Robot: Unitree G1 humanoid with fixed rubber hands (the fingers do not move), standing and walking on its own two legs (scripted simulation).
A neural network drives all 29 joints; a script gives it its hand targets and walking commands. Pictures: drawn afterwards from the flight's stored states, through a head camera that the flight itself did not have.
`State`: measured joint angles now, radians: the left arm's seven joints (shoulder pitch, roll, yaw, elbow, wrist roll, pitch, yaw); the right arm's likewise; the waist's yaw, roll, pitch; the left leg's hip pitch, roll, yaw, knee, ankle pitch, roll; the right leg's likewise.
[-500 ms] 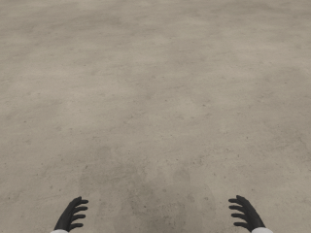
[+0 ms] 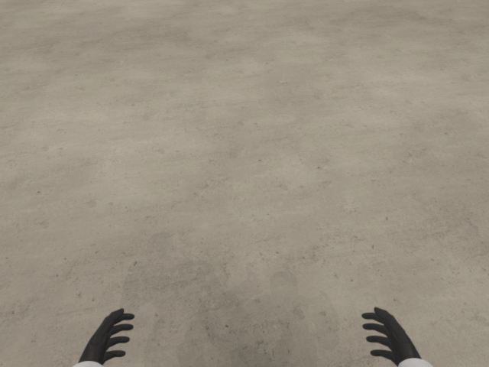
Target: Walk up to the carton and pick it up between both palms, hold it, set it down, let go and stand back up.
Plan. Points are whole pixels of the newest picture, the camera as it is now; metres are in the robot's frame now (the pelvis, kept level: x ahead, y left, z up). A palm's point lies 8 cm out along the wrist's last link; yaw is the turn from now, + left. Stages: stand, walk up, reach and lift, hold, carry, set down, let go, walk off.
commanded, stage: stand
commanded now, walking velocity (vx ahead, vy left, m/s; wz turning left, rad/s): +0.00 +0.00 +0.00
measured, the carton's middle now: out of the picture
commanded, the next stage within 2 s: walk up in 0.26 s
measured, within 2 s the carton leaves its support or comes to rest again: neither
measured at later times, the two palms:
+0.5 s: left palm out of the picture +0.14 +0.27 -0.07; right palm out of the picture +0.14 -0.24 -0.08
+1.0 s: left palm out of the picture +0.09 +0.13 -0.09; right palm out of the picture +0.02 -0.43 -0.09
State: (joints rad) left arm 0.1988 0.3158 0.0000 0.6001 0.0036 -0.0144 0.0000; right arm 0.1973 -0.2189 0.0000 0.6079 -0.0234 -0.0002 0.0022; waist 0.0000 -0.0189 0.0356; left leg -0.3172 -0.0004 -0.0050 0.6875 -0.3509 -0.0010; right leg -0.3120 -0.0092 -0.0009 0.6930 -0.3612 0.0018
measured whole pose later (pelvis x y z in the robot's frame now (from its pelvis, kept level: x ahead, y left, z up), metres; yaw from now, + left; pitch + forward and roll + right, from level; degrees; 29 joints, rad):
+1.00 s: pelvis -0.07 -0.12 +0.00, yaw -6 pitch +0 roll +1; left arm 0.20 0.34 0.00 0.60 0.03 0.07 -0.07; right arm 0.21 -0.39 0.00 0.66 -0.01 0.01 -0.07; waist 0.00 -0.01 0.12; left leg -0.48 0.02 0.02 1.03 -0.55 -0.03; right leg -0.41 0.08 0.04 0.70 -0.30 -0.07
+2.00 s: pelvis -0.29 -0.34 +0.00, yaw -19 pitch -6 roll +1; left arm 0.20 0.42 0.00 0.61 0.03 0.12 -0.09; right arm 0.29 -0.41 -0.01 0.73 -0.01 -0.01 -0.08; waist 0.00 -0.13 0.09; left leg -0.23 0.08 0.09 0.65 -0.33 0.03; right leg -0.45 0.06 0.12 1.20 -0.36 0.04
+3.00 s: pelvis -0.57 -0.50 +0.00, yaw -43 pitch -2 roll +0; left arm 0.20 0.38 0.01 0.61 0.03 0.09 -0.11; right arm 0.25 -0.44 -0.02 0.76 -0.01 0.02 -0.05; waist 0.00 0.04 0.11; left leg -0.50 0.10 0.08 0.99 -0.50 0.00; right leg -0.41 0.06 0.08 0.68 -0.23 -0.02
